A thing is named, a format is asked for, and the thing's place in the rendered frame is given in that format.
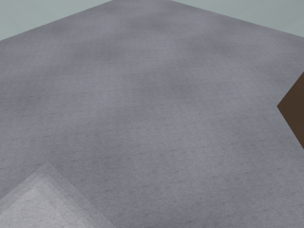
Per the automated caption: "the pedestal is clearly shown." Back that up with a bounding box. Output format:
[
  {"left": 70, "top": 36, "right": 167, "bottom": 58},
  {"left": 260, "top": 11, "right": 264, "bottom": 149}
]
[{"left": 277, "top": 72, "right": 304, "bottom": 149}]

